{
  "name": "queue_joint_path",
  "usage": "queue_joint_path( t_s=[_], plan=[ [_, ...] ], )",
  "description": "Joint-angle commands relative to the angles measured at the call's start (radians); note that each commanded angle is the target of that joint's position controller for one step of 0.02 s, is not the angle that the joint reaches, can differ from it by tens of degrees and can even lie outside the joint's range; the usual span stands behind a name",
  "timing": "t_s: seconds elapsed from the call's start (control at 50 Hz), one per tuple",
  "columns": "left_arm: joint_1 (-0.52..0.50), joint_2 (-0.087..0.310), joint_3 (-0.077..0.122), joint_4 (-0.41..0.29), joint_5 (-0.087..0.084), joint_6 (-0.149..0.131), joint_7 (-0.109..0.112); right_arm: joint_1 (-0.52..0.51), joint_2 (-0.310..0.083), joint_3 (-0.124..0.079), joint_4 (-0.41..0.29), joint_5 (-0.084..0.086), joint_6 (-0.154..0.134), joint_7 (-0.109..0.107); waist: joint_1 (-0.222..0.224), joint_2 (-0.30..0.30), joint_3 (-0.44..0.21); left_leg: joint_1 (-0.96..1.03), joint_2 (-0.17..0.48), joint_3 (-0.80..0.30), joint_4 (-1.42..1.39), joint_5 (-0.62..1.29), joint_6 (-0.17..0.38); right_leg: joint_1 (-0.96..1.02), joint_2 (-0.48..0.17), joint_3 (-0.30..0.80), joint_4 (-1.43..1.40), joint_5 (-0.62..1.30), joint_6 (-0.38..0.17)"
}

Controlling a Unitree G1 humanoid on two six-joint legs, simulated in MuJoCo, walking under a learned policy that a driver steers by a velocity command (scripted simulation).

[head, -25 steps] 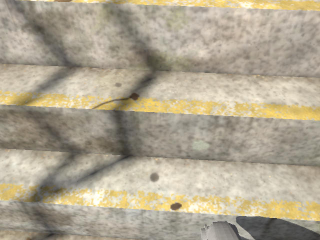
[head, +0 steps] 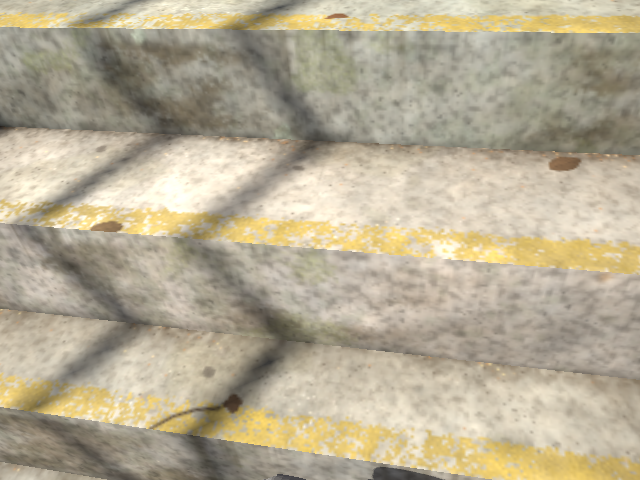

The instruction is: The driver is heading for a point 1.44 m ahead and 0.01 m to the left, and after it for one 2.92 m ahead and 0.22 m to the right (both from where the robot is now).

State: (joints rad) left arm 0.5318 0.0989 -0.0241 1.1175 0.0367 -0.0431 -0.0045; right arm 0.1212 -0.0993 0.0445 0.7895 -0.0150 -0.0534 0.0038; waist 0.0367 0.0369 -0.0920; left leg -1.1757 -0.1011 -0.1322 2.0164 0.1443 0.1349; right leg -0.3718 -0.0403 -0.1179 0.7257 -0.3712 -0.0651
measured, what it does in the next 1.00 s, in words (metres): climbs: left foot 0.22 m higher, then right foot 0.22 m higher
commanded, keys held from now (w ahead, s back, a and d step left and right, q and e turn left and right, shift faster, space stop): w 1.00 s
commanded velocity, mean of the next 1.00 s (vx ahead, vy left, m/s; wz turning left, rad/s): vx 0.50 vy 0.00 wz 0.00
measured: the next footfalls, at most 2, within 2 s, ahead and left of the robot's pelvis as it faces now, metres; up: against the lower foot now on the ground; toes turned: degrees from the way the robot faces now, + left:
left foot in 0.42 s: +0.33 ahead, +0.15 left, +0.22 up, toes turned +3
right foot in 0.90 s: +0.47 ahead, -0.14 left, +0.44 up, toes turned -5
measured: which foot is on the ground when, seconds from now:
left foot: up 0.00-0.40, down 0.42-0.86, up 0.88-1.00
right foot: down 0.00-0.40, up 0.42-0.88, down 0.90-1.00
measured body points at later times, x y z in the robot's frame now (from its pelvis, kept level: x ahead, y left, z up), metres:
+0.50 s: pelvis +0.22 +0.03 +0.15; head +0.22 +0.01 +0.60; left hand +0.22 +0.28 +0.01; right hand +0.43 -0.17 +0.06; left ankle +0.29 +0.15 -0.50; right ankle +0.08 -0.10 -0.40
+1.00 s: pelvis +0.35 -0.01 +0.36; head +0.35 +0.00 +0.81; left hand +0.49 +0.21 +0.23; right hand +0.38 -0.26 +0.22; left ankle +0.32 +0.15 -0.15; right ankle +0.43 -0.13 -0.28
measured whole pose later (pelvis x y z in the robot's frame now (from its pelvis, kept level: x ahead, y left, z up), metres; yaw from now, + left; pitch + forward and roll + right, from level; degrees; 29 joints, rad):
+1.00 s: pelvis +0.35 -0.01 +0.36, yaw -2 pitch +2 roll +1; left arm 0.15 0.19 0.03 0.93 0.03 -0.03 0.00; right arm 0.31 -0.21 -0.01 1.00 0.02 -0.07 0.02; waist -0.02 -0.04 -0.05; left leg -0.79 -0.02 -0.09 1.75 0.01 0.15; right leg -0.74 -0.04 -0.02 1.18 -0.60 -0.13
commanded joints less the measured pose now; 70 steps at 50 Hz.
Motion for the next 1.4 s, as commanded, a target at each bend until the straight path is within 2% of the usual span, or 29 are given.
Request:
queue_joint_path(
  t_s=[0.02, 0.12, 0.28, 0.32, 0.34, 0.36, 0.38, 0.42, 0.44, 0.46, 0.5, 0.56, 0.64, 0.72, 0.74, 0.78, 0.8, 0.82, 0.84, 0.88, 0.9, 0.92, 0.96, 1.02, 1.2, 1.26, 1.32, 1.38, 1.4],
  plan=[
    [-0.085, 0.063, -0.003, -0.044, 0.015, -0.019, 0.005, 0.114, -0.011, 0.001, 0.047, 0.005, 0.01, -0.019, -0.068, -0.082, 0.066, -0.147, 0.004, -0.024, 0.214, 0.05, -0.051, -0.011, -0.2, 0.248, -0.324, 0.077, -0.039],
    [0.091, 0.077, 0.013, 0.019, -0.002, -0.02, 0.015, -0.092, 0.034, 0.012, 0.005, 0.012, 0.012, -0.038, 0.052, -0.149, 0.121, -0.422, 0.034, 0.027, 0.228, -0.118, -0.091, 0.248, -0.233, 0.323, -0.396, 0.12, -0.07],
    [0.168, 0.066, 0.018, 0.054, -0.044, 0.023, 0.08, -0.377, 0.141, 0.086, -0.202, 0.03, -0.002, 0.007, 0.057, -0.139, 0.233, -0.579, 0.149, 0.127, 0.046, -0.31, -0.113, 0.343, -0.265, 0.321, -0.582, 0.378, -0.069],
    [0.005, 0.151, 0.03, -0.017, -0.085, 0.053, 0.113, -0.515, 0.129, 0.128, -0.301, 0.026, 0.0, 0.032, 0.005, -0.105, 0.14, 0.14, 0.166, 0.377, -0.551, -0.475, -0.06, 0.061, -0.228, 0.128, -0.792, 1.01, -0.08],
    [0.052, 0.158, 0.016, 0.02, -0.07, 0.031, 0.099, -0.47, 0.067, 0.081, -0.282, 0.036, -0.013, 0.029, -0.032, -0.167, -0.006, 0.467, 0.018, 0.512, -0.448, -0.565, -0.026, 0.068, -0.234, 0.078, -0.613, 2.067, -0.103],
    [0.084, 0.284, 0.045, 0.021, -0.058, 0.003, 0.09, -0.265, -0.014, 0.046, -0.257, 0.029, -0.011, 0.027, -0.137, -0.321, -0.104, 0.572, -0.025, 0.45, -0.591, -0.654, 0.011, 0.252, -0.278, 0.098, -0.45, 2.545, -0.13],
    [0.163, 0.236, 0.035, 0.037, -0.074, -0.028, 0.075, -0.192, -0.032, 0.034, -0.247, 0.008, -0.03, 0.036, -0.126, -0.219, -0.237, 0.876, 0.054, 0.249, -0.658, -0.683, 0.113, 0.052, -0.259, 0.132, -0.141, 2.716, -0.068],
    [-0.008, 0.404, 0.092, -0.03, -0.062, -0.061, 0.039, 0.269, -0.219, -0.051, -0.064, -0.013, 0.039, 0.007, -0.318, -0.142, -0.468, 1.126, 0.071, -0.018, -1.119, -0.785, 0.118, 0.147, -0.179, 0.174, 0.092, 2.058, -0.126],
    [-0.212, 0.278, 0.074, -0.091, -0.038, -0.07, 0.016, 0.361, -0.289, -0.083, 0.067, -0.035, 0.083, -0.002, -0.303, 0.193, -0.325, 1.203, 0.254, -0.387, -1.411, -0.476, 0.229, -0.192, 0.009, 0.185, 0.521, 0.947, -0.116],
    [-0.282, 0.156, 0.062, -0.117, -0.041, -0.096, -0.024, 0.384, -0.266, -0.078, 0.09, -0.095, 0.086, -0.024, -0.266, 0.325, -0.365, 1.122, 0.449, -0.782, -1.602, -0.476, 0.318, -0.372, 0.172, 0.357, 1.22, 0.348, -0.054],
    [-0.594, -0.051, 0.003, -0.386, -0.036, -0.089, -0.066, 0.272, -0.071, -0.052, 0.165, -0.015, 0.047, -0.028, -0.153, 0.076, -0.003, 0.893, 0.374, -0.539, -1.54, -0.789, 0.146, -0.791, 0.154, 0.377, 1.685, 0.159, -0.114],
    [-0.474, -0.14, -0.073, -0.455, -0.028, -0.082, -0.078, 0.11, 0.098, -0.016, 0.225, -0.014, -0.005, 0.026, 0.046, -0.07, 0.113, 0.727, 0.296, -0.125, -1.546, -0.546, -0.025, -0.902, 0.103, 0.405, 1.68, 0.18, -0.143],
    [-0.424, -0.079, -0.095, -0.45, -0.058, -0.052, -0.024, 0.07, -0.007, -0.007, 0.238, -0.052, -0.016, 0.056, 0.112, 0.001, 0.176, 0.538, 0.309, 0.085, -1.675, -0.381, 0.002, -0.984, 0.124, 0.31, 1.776, 0.357, -0.084],
    [-0.657, -0.07, -0.116, -0.503, -0.035, -0.041, 0.026, 0.231, -0.136, -0.029, 0.251, -0.029, -0.009, 0.008, 0.031, 0.085, 0.054, 0.61, 0.36, 0.091, -1.87, -0.283, 0.073, -0.854, 0.057, 0.081, 1.475, 0.348, -0.004],
    [-0.695, -0.075, -0.125, -0.513, -0.027, -0.04, 0.031, 0.263, -0.173, -0.049, 0.254, 0.006, 0.003, -0.015, 0.024, 0.088, 0.018, 0.735, 0.373, 0.093, -1.898, -0.247, 0.065, -0.837, 0.004, 0.065, 1.329, 0.251, 0.002],
    [-0.699, -0.042, -0.125, -0.48, -0.027, -0.021, 0.022, 0.262, -0.221, -0.066, 0.26, 0.041, 0.034, -0.037, 0.05, 0.109, -0.077, 0.801, 0.367, 0.221, -1.898, 0.372, 0.062, -0.477, 0.013, -0.054, 0.993, 0.038, -0.034],
    [-0.608, 0.048, -0.085, -0.478, -0.027, -0.02, 0.016, 0.296, -0.27, -0.073, 0.279, 0.055, 0.004, -0.032, 0.075, 0.151, -0.199, 0.9, 0.35, 0.224, -1.782, 1.107, 0.113, -0.208, 0.099, -0.112, 0.848, -0.131, -0.038],
    [-0.587, 0.112, -0.057, -0.462, -0.039, -0.027, 0.002, 0.419, -0.242, -0.073, 0.309, 0.064, -0.011, -0.029, 0.026, 0.119, -0.255, 0.978, 0.336, 0.198, -1.596, 1.301, 0.113, -0.081, 0.101, -0.01, 0.583, -0.157, -0.076],
    [-0.626, 0.153, -0.035, -0.463, -0.043, -0.032, 0.005, 0.602, -0.158, -0.054, 0.319, 0.035, -0.021, -0.004, -0.099, -0.056, -0.33, 0.773, 0.294, 0.163, -1.373, 1.254, 0.104, 0.119, -0.034, 0.296, 0.421, -0.353, -0.147],
    [-0.201, 0.261, 0.025, -0.316, 0.023, 0.012, 0.026, 0.422, -0.155, -0.052, 0.273, 0.024, -0.072, 0.037, 0.048, -0.309, -0.517, 0.616, 0.171, 0.108, -0.971, 0.559, 0.11, 0.341, -0.17, 0.711, 0.046, -0.543, -0.208],
    [-0.118, 0.224, 0.043, -0.206, 0.017, 0.03, 0.007, 0.25, -0.065, -0.044, 0.25, 0.005, -0.081, 0.049, 0.077, -0.335, -0.454, 0.556, 0.116, 0.074, -0.596, 0.076, 0.069, 0.32, -0.152, 0.619, 0.066, -0.23, -0.204],
    [-0.129, 0.167, 0.029, -0.121, 0.026, 0.048, -0.021, -0.008, 0.028, -0.028, 0.172, 0.032, -0.08, 0.041, 0.079, -0.165, -0.23, 0.439, 0.088, 0.036, -0.36, -0.093, 0.065, 0.12, -0.089, 0.338, 0.176, -0.022, -0.124],
    [-0.272, 0.098, 0.03, -0.157, 0.007, 0.047, -0.043, -0.011, 0.037, -0.027, 0.084, 0.05, -0.053, 0.02, 0.016, -0.119, -0.098, 0.176, 0.068, -0.015, -0.046, -0.219, 0.031, -0.103, -0.23, 0.665, -0.034, -0.482, -0.176],
    [-0.406, 0.062, 0.028, -0.146, -0.007, 0.021, -0.029, 0.149, 0.023, -0.013, 0.077, 0.037, 0.002, -0.01, -0.137, -0.112, 0.083, 0.08, 0.064, -0.003, -0.012, -0.213, -0.048, -0.301, -0.202, 0.585, -0.124, -0.485, -0.135],
    [-0.674, 0.252, 0.037, -0.28, 0.046, 0.007, 0.008, 0.279, -0.139, -0.061, 0.064, 0.055, 0.044, -0.068, -0.275, -0.273, -0.023, 0.404, 0.147, 0.094, -0.169, -0.136, -0.166, -0.451, -0.275, 0.241, -0.263, -0.397, -0.11],
    [-0.604, 0.301, 0.065, -0.269, -0.021, 0.0, 0.016, 0.278, -0.111, -0.054, 0.062, 0.039, 0.058, -0.059, -0.238, -0.166, -0.007, 0.544, 0.223, 0.133, -0.726, -0.253, -0.098, -0.341, -0.287, 0.153, -0.201, -0.451, -0.027],
    [-0.782, 0.185, 0.039, -0.355, -0.055, 0.014, 0.023, 0.389, -0.01, -0.025, 0.135, 0.015, 0.084, -0.04, -0.26, -0.06, 0.044, 0.734, 0.259, 0.236, -1.321, 0.018, -0.027, -0.331, -0.282, 0.043, 0.1, -0.337, 0.035],
    [-0.534, 0.047, 0.016, -0.405, -0.043, 0.055, -0.033, 0.319, -0.087, -0.015, 0.113, -0.112, 0.02, 0.011, -0.016, 0.442, 0.017, 0.792, 0.141, 0.111, -1.349, 0.427, 0.037, -0.49, 0.081, -0.117, 1.293, -0.102, 0.132],
    [-0.537, 0.019, 0.001, -0.456, -0.067, 0.041, -0.049, 0.279, -0.077, -0.005, 0.079, -0.116, -0.003, 0.021, 0.039, 0.34, -0.036, 0.765, 0.136, 0.088, -1.304, 0.24, 0.024, -0.548, 0.066, -0.037, 1.341, -0.049, 0.128]
  ],
)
